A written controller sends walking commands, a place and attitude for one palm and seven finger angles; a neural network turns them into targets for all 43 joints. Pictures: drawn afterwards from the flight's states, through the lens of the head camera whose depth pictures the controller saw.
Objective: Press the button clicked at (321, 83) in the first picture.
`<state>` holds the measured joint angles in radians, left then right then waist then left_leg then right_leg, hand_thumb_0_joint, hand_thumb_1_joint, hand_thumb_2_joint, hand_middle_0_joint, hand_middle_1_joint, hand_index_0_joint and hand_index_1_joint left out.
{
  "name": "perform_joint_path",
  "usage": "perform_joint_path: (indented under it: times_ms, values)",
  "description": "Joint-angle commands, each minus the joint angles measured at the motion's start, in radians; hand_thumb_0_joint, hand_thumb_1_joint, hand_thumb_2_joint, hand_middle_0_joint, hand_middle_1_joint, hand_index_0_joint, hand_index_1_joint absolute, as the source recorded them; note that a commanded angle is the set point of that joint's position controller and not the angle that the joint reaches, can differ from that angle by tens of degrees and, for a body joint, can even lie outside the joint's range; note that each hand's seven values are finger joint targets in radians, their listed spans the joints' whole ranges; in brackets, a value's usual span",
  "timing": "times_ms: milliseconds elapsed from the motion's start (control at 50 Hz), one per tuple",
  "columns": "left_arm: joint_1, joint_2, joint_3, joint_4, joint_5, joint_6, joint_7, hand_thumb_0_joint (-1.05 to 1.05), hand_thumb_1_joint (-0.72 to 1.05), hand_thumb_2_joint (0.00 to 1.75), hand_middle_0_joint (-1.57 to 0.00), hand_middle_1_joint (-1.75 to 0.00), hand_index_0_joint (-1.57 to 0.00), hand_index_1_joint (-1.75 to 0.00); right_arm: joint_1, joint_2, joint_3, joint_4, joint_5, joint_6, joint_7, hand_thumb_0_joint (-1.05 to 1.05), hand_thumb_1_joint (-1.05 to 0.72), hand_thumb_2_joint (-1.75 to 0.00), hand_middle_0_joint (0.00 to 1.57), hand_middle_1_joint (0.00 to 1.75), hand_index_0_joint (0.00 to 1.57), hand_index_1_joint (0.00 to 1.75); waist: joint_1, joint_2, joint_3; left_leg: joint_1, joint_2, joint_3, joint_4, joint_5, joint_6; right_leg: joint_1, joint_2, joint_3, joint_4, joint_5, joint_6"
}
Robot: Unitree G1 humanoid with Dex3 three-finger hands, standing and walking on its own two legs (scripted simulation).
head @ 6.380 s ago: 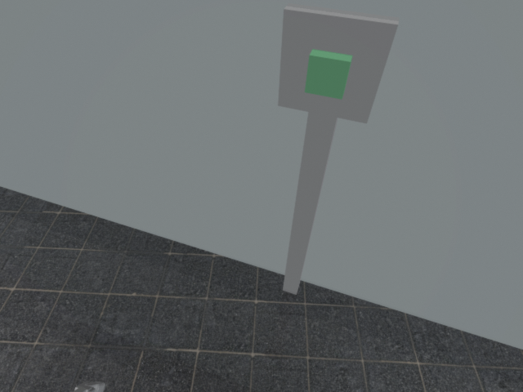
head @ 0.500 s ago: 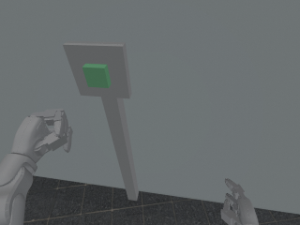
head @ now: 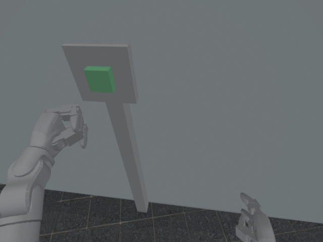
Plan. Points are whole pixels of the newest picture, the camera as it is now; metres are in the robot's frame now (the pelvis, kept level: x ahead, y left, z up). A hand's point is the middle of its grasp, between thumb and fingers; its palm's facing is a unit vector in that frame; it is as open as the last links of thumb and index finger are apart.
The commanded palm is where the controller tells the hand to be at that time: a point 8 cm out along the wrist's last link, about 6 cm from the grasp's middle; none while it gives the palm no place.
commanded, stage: aim a knuckle at the button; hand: left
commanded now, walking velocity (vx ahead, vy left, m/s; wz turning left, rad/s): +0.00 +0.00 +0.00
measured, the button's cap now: (101, 78) +0.47 +0.22 +0.21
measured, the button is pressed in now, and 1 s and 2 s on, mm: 0 0 0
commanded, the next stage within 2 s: press the button with the knuckle in 1.56 s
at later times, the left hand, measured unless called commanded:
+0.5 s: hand (89, 120) +0.33 +0.21 +0.18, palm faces +0.00 -1.00 -0.03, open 3.1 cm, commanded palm +0.31 +0.25 +0.18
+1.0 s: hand (100, 108) +0.38 +0.20 +0.17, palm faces +0.00 -1.00 -0.02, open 3.1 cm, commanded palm +0.35 +0.25 +0.17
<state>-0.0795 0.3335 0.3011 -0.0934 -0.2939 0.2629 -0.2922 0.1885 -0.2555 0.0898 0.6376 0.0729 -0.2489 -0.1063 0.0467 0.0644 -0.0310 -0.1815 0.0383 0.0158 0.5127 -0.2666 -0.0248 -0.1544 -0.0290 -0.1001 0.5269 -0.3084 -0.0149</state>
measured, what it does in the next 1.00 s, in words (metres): stands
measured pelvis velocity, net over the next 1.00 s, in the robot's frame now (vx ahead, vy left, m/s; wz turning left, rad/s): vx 0.00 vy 0.02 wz -0.03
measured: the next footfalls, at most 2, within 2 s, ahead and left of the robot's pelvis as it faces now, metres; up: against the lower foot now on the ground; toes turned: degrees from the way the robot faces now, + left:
none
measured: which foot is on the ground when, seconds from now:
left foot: down 0.00-1.00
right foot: down 0.00-1.00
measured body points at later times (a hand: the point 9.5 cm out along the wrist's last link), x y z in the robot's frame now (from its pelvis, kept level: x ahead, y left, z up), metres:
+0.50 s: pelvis +0.01 +0.01 +0.00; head -0.02 -0.01 +0.45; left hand +0.32 +0.26 +0.18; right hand +0.19 -0.22 -0.07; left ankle +0.01 +0.14 -0.73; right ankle -0.01 -0.10 -0.73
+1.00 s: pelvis +0.00 +0.02 +0.00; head -0.01 +0.00 +0.45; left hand +0.38 +0.26 +0.17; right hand +0.14 -0.24 -0.09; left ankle +0.01 +0.14 -0.73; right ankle -0.01 -0.10 -0.73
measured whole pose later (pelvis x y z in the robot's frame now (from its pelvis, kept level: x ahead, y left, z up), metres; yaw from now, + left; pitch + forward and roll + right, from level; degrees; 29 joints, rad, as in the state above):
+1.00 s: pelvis +0.00 +0.02 +0.00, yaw -2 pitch -1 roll +0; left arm -0.43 0.33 0.29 0.40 -0.21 0.11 -0.22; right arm 0.26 -0.26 0.05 0.65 0.07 -0.13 -0.10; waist -0.01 0.04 -0.02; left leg -0.22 0.03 0.05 0.50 -0.26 -0.01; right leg -0.20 -0.03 -0.06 0.50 -0.28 0.00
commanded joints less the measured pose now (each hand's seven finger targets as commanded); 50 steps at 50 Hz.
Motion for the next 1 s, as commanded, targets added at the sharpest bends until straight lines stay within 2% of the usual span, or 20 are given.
perform_joint_path:
  times_ms: [0, 40, 60, 120, 140, 180, 200, 260, 380, 480, 500, 540, 620, 640, 720, 820, 840, 900, 940, 980]
  values:
    - [-0.328, 0.187, 0.067, -0.165, -0.007, -0.069, 0.02, 0.0, 0.9, 0.9, -1.3, -1.5, -1.3, -1.5, -0.168, -0.097, -0.047, -0.182, 0.005, -0.049, -0.004, 0.0, -0.9, -0.9, 0.2, 0.3, 0.2, 0.3, -0.001, -0.043, -0.127, 0.077, -0.047, -0.014, -0.051, 0.164, 0.058, -0.044, 0.015, 0.041, -0.099, 0.229, 0.015]
    - [-0.33, 0.207, 0.087, -0.16, -0.002, -0.071, 0.028, 0.0, 0.9, 0.9, -1.3, -1.5, -1.3, -1.5, -0.159, -0.101, -0.052, -0.183, 0.002, -0.045, -0.004, 0.0, -0.9, -0.9, 0.2, 0.3, 0.2, 0.3, 0.001, -0.05, -0.148, 0.087, -0.046, -0.014, -0.053, 0.182, 0.059, -0.036, 0.015, 0.038, -0.091, 0.255, 0.015]
    - [-0.334, 0.18, 0.063, -0.175, 0.002, -0.073, 0.029, 0.0, 0.9, 0.9, -1.3, -1.5, -1.3, -1.5, -0.16, -0.097, -0.051, -0.19, 0.002, -0.042, -0.001, 0.0, -0.9, -0.9, 0.2, 0.3, 0.2, 0.3, 0.001, -0.009, -0.16, 0.096, -0.047, -0.012, -0.054, 0.192, 0.056, -0.035, 0.014, 0.035, -0.084, 0.264, 0.012]
    - [-0.374, 0.181, 0.058, -0.149, 0.006, -0.08, 0.04, 0.0, 0.9, 0.9, -1.3, -1.5, -1.3, -1.5, -0.153, -0.101, -0.054, -0.182, 0.0, -0.035, -0.001, 0.0, -0.9, -0.9, 0.2, 0.3, 0.2, 0.3, -0.008, -0.049, -0.158, 0.095, -0.045, -0.013, -0.052, 0.203, 0.058, -0.035, 0.015, 0.037, -0.086, 0.283, 0.012]
    - [-0.36, 0.216, 0.099, -0.137, 0.006, -0.082, 0.045, 0.0, 0.9, 0.9, -1.3, -1.5, -1.3, -1.5, -0.145, -0.104, -0.058, -0.181, -0.002, -0.031, -0.001, 0.0, -0.9, -0.9, 0.2, 0.3, 0.2, 0.3, -0.003, -0.069, -0.169, 0.092, -0.044, -0.014, -0.053, 0.214, 0.058, -0.023, 0.016, 0.035, -0.082, 0.295, 0.012]
    - [-0.396, 0.182, 0.059, -0.138, 0.014, -0.086, 0.044, 0.0, 0.9, 0.9, -1.3, -1.5, -1.3, -1.5, -0.152, -0.1, -0.055, -0.184, -0.001, -0.022, -0.001, 0.0, -0.9, -0.9, 0.2, 0.3, 0.2, 0.3, -0.009, -0.029, -0.167, 0.097, -0.046, -0.011, -0.055, 0.212, 0.056, -0.033, 0.015, 0.036, -0.081, 0.289, 0.01]
    - [-0.42, 0.181, 0.056, -0.124, 0.015, -0.089, 0.049, 0.0, 0.9, 0.9, -1.3, -1.5, -1.3, -1.5, -0.148, -0.101, -0.057, -0.178, 0.0, -0.02, -0.001, 0.0, -0.9, -0.9, 0.2, 0.3, 0.2, 0.3, -0.014, -0.066, -0.165, 0.096, -0.043, -0.014, -0.053, 0.218, 0.058, -0.031, 0.018, 0.034, -0.083, 0.291, 0.009]
    - [-0.426, 0.198, 0.075, -0.114, 0.017, -0.097, 0.05, 0.0, 0.9, 0.9, -1.3, -1.5, -1.3, -1.5, -0.144, -0.102, -0.059, -0.179, -0.003, -0.013, -0.001, 0.0, -0.9, -0.9, 0.2, 0.3, 0.2, 0.3, -0.01, -0.019, -0.193, 0.114, -0.045, -0.01, -0.053, 0.244, 0.056, -0.018, 0.015, 0.038, -0.078, 0.324, 0.006]
    - [-0.491, 0.158, 0.024, -0.045, 0.02, -0.104, 0.044, 0.0, 0.9, 0.9, -1.3, -1.5, -1.3, -1.5, -0.133, -0.104, -0.061, -0.17, 0.0, 0.002, -0.003, 0.0, -0.9, -0.9, 0.2, 0.3, 0.2, 0.3, -0.029, -0.043, -0.166, 0.107, -0.041, -0.013, -0.058, 0.23, 0.054, -0.04, 0.018, 0.033, -0.083, 0.308, 0.004]
    - [-0.543, 0.175, 0.033, 0.025, 0.031, -0.106, 0.055, 0.0, 0.9, 0.9, -1.3, -1.5, -1.3, -1.5, -0.125, -0.108, -0.063, -0.167, -0.001, 0.022, -0.005, 0.0, -0.9, -0.9, 0.2, 0.3, 0.2, 0.3, -0.03, -0.044, -0.174, 0.095, -0.043, -0.012, -0.061, 0.211, 0.055, -0.042, 0.017, 0.04, -0.09, 0.282, 0.002]
    - [-0.566, 0.194, 0.047, 0.05, 0.032, -0.111, 0.059, 0.0, 0.9, 0.9, -1.3, -1.5, -1.3, -1.5, -0.118, -0.112, -0.064, -0.158, -0.001, 0.027, -0.006, 0.0, -0.9, -0.9, 0.2, 0.3, 0.2, 0.3, -0.033, -0.083, -0.171, 0.089, -0.039, -0.014, -0.06, 0.207, 0.056, -0.039, 0.02, 0.04, -0.094, 0.277, 0.003]
    - [-0.617, 0.185, 0.027, 0.048, 0.04, -0.125, 0.062, 0.0, 0.9, 0.9, -1.3, -1.5, -1.3, -1.5, -0.121, -0.107, -0.062, -0.164, 0.0, 0.033, -0.007, 0.0, -0.9, -0.9, 0.2, 0.3, 0.2, 0.3, -0.038, -0.021, -0.181, 0.101, -0.04, -0.014, -0.065, 0.203, 0.054, -0.044, 0.018, 0.044, -0.093, 0.264, -0.002]
    - [-0.666, 0.184, 0.023, 0.099, 0.045, -0.154, 0.07, 0.0, 0.9, 0.9, -1.3, -1.5, -1.3, -1.5, -0.104, -0.111, -0.066, -0.155, -0.003, 0.038, -0.007, 0.0, -0.9, -0.9, 0.2, 0.3, 0.2, 0.3, -0.043, -0.043, -0.207, 0.11, -0.035, -0.02, -0.066, 0.221, 0.053, -0.035, 0.019, 0.042, -0.089, 0.278, -0.005]
    - [-0.676, 0.17, 0.008, 0.101, 0.048, -0.161, 0.07, 0.0, 0.9, 0.9, -1.3, -1.5, -1.3, -1.5, -0.105, -0.109, -0.067, -0.159, -0.003, 0.039, -0.006, 0.0, -0.9, -0.9, 0.2, 0.3, 0.2, 0.3, -0.042, -0.019, -0.223, 0.116, -0.036, -0.017, -0.064, 0.224, 0.051, -0.032, 0.018, 0.043, -0.085, 0.282, -0.006]
    - [-0.673, 0.198, 0.036, 0.213, 0.051, -0.16, 0.073, 0.0, 0.9, 0.9, -1.3, -1.5, -1.3, -1.5, -0.084, -0.121, -0.069, -0.146, -0.002, 0.054, -0.003, 0.0, -0.9, -0.9, 0.2, 0.3, 0.2, 0.3, -0.043, -0.073, -0.194, 0.079, -0.034, -0.015, -0.067, 0.217, 0.053, -0.035, 0.018, 0.044, -0.09, 0.286, -0.005]
    - [-0.764, 0.227, 0.04, 0.293, 0.061, -0.178, 0.078, 0.0, 0.9, 0.9, -1.3, -1.5, -1.3, -1.5, -0.062, -0.128, -0.073, -0.138, 0.0, 0.071, -0.005, 0.0, -0.9, -0.9, 0.2, 0.3, 0.2, 0.3, -0.058, -0.074, -0.181, 0.057, -0.033, -0.011, -0.067, 0.177, 0.056, -0.057, 0.018, 0.053, -0.1, 0.244, -0.003]
    - [-0.81, 0.223, 0.025, 0.296, 0.066, -0.191, 0.078, 0.0, 0.9, 0.9, -1.3, -1.5, -1.3, -1.5, -0.057, -0.128, -0.074, -0.137, 0.0, 0.073, -0.006, 0.0, -0.9, -0.9, 0.2, 0.3, 0.2, 0.3, -0.066, -0.05, -0.184, 0.062, -0.033, -0.011, -0.065, 0.173, 0.055, -0.063, 0.018, 0.056, -0.1, 0.237, -0.004]
    - [-0.775, 0.262, 0.074, 0.254, 0.067, -0.232, 0.078, 0.0, 0.9, 0.9, -1.3, -1.5, -1.3, -1.5, -0.052, -0.126, -0.081, -0.152, -0.006, 0.069, -0.001, 0.0, -0.9, -0.9, 0.2, 0.3, 0.2, 0.3, -0.041, -0.02, -0.284, 0.098, -0.033, -0.01, -0.055, 0.25, 0.055, -0.002, 0.019, 0.056, -0.079, 0.311, -0.011]
    - [-0.759, 0.211, 0.038, 0.228, 0.062, -0.246, 0.069, 0.0, 0.9, 0.9, -1.3, -1.5, -1.3, -1.5, -0.053, -0.117, -0.082, -0.159, -0.003, 0.064, 0.005, 0.0, -0.9, -0.9, 0.2, 0.3, 0.2, 0.3, -0.043, 0.016, -0.289, 0.119, -0.031, -0.008, -0.052, 0.293, 0.052, 0.002, 0.019, 0.052, -0.071, 0.359, -0.013]
    - [-0.712, 0.194, 0.036, 0.269, 0.049, -0.234, 0.061, 0.0, 0.9, 0.9, -1.3, -1.5, -1.3, -1.5, -0.042, -0.124, -0.086, -0.152, -0.002, 0.063, 0.007, 0.0, -0.9, -0.9, 0.2, 0.3, 0.2, 0.3, -0.045, -0.06, -0.261, 0.1, -0.029, -0.009, -0.056, 0.286, 0.053, -0.005, 0.023, 0.044, -0.075, 0.367, -0.009]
